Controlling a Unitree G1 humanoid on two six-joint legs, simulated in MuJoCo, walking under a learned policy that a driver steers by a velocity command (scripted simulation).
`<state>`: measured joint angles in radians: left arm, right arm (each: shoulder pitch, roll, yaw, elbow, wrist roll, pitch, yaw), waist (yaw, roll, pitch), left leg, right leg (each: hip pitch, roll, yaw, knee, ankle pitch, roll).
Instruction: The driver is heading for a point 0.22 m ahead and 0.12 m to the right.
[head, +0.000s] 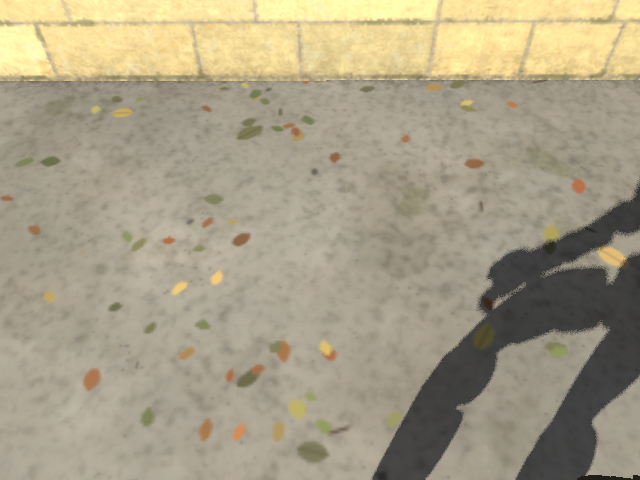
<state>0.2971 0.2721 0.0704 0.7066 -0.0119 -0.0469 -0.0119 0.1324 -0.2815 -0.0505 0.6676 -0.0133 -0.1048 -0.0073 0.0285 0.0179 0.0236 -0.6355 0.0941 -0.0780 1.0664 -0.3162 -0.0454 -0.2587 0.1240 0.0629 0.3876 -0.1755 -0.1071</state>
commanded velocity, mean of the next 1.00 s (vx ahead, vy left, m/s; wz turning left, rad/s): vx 0.12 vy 0.00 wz -0.13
